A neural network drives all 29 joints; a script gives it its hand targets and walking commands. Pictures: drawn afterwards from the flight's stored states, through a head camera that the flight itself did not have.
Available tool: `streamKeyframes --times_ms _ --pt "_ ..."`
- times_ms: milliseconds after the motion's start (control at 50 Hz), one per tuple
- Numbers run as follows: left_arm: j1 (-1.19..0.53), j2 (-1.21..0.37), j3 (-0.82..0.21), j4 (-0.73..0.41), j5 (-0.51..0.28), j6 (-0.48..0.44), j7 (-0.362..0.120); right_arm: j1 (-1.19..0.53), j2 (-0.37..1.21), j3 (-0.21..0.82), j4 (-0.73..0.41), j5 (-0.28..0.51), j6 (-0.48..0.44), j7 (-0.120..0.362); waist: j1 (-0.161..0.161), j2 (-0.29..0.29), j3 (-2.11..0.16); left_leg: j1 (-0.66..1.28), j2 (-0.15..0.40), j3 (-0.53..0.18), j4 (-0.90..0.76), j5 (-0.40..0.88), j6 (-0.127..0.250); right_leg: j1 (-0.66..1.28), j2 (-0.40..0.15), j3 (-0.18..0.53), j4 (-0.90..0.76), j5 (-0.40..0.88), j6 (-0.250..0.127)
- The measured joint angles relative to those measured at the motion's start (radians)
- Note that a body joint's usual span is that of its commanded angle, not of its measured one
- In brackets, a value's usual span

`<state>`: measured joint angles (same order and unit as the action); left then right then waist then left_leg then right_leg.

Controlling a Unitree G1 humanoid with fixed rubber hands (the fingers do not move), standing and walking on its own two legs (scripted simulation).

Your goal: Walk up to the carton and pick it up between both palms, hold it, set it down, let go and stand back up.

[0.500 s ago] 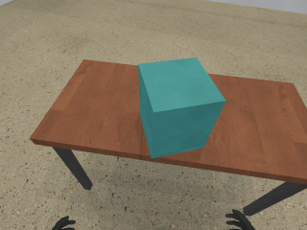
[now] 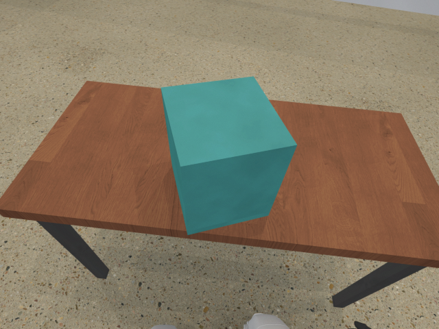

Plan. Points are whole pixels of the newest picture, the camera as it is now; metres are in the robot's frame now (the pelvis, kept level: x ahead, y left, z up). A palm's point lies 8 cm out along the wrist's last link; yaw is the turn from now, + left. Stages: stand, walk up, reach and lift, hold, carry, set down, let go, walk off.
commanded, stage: walk up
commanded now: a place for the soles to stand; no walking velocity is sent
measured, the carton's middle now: (219, 157) +0.45 -0.01 +0.03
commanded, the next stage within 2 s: none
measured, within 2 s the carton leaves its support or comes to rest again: neither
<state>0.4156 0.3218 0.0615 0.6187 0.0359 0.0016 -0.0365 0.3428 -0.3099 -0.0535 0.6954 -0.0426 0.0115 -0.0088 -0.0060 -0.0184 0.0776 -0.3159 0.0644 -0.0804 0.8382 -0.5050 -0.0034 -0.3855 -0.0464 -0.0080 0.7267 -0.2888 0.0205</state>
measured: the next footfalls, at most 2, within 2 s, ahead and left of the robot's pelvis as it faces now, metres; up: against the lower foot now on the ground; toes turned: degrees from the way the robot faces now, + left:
left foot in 0.16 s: +0.08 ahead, +0.13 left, +0.00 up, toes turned -6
right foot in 1.32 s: +0.03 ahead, -0.09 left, +0.00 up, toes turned -9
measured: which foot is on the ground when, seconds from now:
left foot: up 0.00-0.14, down 0.16-1.00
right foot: down 0.00-1.00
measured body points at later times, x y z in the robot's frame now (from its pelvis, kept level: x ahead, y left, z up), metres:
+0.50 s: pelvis +0.05 +0.00 +0.02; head +0.06 +0.00 +0.47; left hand +0.19 +0.27 -0.07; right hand +0.21 -0.27 -0.07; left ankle +0.05 +0.12 -0.71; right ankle +0.05 -0.15 -0.71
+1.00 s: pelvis +0.04 +0.01 +0.01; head +0.06 +0.00 +0.46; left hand +0.21 +0.26 -0.08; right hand +0.11 -0.29 -0.10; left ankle +0.05 +0.12 -0.71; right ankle +0.05 -0.15 -0.71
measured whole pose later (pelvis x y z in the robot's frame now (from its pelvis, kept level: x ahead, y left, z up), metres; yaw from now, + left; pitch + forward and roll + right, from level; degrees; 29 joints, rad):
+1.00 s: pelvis +0.04 +0.01 +0.01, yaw -9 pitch -1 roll +0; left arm 0.30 0.32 0.03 0.55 0.01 0.01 0.01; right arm 0.20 -0.34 -0.02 0.67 -0.02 0.07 0.04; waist -0.02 0.00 0.08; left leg -0.30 0.08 0.16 0.70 -0.38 0.01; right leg -0.37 0.02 0.14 0.69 -0.30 0.04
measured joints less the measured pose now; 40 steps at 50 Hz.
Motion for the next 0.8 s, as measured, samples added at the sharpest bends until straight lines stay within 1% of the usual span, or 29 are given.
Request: streamKeyframes --times_ms 40,60,80,120,140,160,180,220,240,320,460,800 --pt "-0.012 -0.019 -0.016 0.012 0.002 0.002 0.018 -0.011 -0.007 0.004 -0.008 -0.001 0.021 0.000 0.012 0.030 0.010 -0.060 -0.014 -0.010 0.153 -0.044 -0.007 0.007 0.016 -0.017 0.027 -0.035 -0.005" --pt "-0.017 -0.029 -0.024 0.016 0.004 0.004 0.026 -0.018 -0.010 0.006 -0.014 0.000 0.027 0.000 0.018 0.040 0.012 -0.081 -0.019 0.003 0.192 -0.046 -0.010 0.016 0.020 -0.021 0.020 -0.042 -0.009" --pt "-0.021 -0.036 -0.031 0.017 0.008 0.006 0.032 -0.026 -0.009 0.009 -0.019 0.001 0.029 0.001 0.023 0.046 0.013 -0.092 -0.021 0.022 0.190 -0.049 -0.012 0.026 0.021 -0.022 0.010 -0.042 -0.011" --pt "-0.023 -0.040 -0.042 0.012 0.010 0.010 0.039 -0.040 -0.002 0.015 -0.031 0.008 0.023 0.005 0.032 0.048 0.009 -0.080 -0.022 0.062 0.089 -0.024 -0.011 0.040 0.018 -0.019 -0.008 -0.038 -0.003" --pt "-0.024 -0.039 -0.046 0.007 0.006 0.012 0.039 -0.046 0.003 0.019 -0.040 0.011 0.018 0.009 0.035 0.046 0.006 -0.059 -0.025 0.077 0.001 0.032 -0.005 0.042 0.016 -0.015 -0.008 -0.040 0.003" --pt "-0.024 -0.035 -0.050 0.002 -0.001 0.013 0.038 -0.052 0.007 0.023 -0.049 0.012 0.012 0.013 0.034 0.043 0.001 -0.038 -0.029 0.082 -0.084 0.124 0.005 0.039 0.015 -0.011 -0.001 -0.046 0.010" --pt "-0.030 -0.029 -0.051 0.002 -0.012 0.015 0.035 -0.064 0.016 0.028 -0.051 0.011 0.007 0.015 0.033 0.029 -0.001 -0.031 -0.036 0.091 -0.099 0.166 0.009 0.038 0.007 -0.003 0.006 -0.053 0.016" --pt "-0.042 -0.023 -0.052 0.004 -0.028 0.020 0.036 -0.089 0.030 0.041 -0.047 0.025 0.006 0.019 0.032 0.015 -0.008 -0.017 -0.040 0.102 -0.105 0.158 0.012 0.053 0.004 0.008 -0.010 -0.056 0.012" --pt "-0.048 -0.022 -0.051 0.003 -0.031 0.019 0.037 -0.101 0.035 0.047 -0.045 0.031 0.008 0.021 0.032 0.013 -0.014 -0.008 -0.037 0.105 -0.115 0.150 0.011 0.063 0.007 0.011 -0.028 -0.049 0.016" --pt "-0.071 -0.015 -0.054 -0.010 -0.032 0.002 0.036 -0.142 0.043 0.063 -0.051 0.036 0.013 0.027 0.025 0.004 -0.037 0.022 -0.034 0.116 -0.172 0.158 0.005 0.088 0.010 0.020 -0.084 -0.029 0.017" --pt "-0.102 -0.002 -0.046 -0.037 -0.034 -0.005 0.040 -0.184 0.018 0.058 -0.053 0.036 0.018 0.037 0.016 0.008 -0.048 0.050 -0.031 0.143 -0.209 0.162 0.005 0.095 0.014 0.045 -0.102 -0.027 0.017" --pt "-0.104 -0.007 -0.034 -0.047 -0.031 0.006 0.039 -0.148 -0.008 0.049 -0.012 0.033 0.038 0.045 0.002 0.011 -0.023 0.063 -0.004 0.225 -0.201 0.146 0.005 0.061 0.046 0.126 -0.074 -0.020 0.018"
